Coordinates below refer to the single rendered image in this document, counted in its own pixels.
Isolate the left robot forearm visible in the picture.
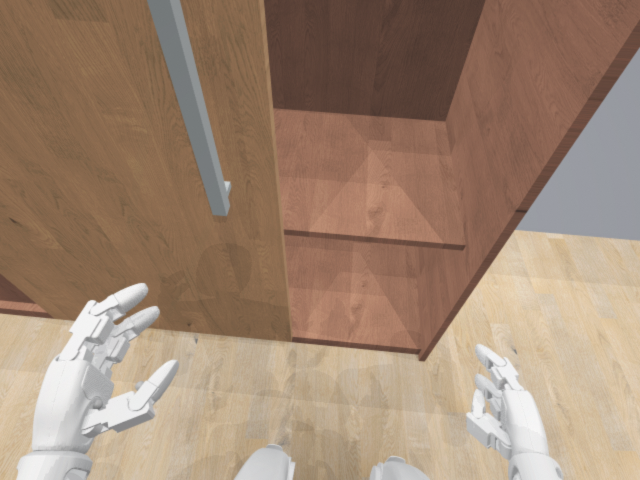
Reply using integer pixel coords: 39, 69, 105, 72
16, 450, 93, 480

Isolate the robot left hand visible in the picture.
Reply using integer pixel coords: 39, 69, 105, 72
32, 283, 179, 454

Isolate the right robot shin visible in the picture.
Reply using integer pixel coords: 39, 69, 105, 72
386, 456, 406, 464

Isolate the robot right hand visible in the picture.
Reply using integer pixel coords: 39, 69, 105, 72
466, 344, 550, 462

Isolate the robot left thigh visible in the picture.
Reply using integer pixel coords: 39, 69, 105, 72
234, 448, 296, 480

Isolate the handle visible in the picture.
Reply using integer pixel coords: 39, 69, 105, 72
147, 0, 231, 216

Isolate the wardrobe door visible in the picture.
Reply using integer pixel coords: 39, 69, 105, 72
0, 0, 293, 342
0, 274, 36, 304

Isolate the right robot forearm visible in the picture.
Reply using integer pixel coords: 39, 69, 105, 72
508, 452, 564, 480

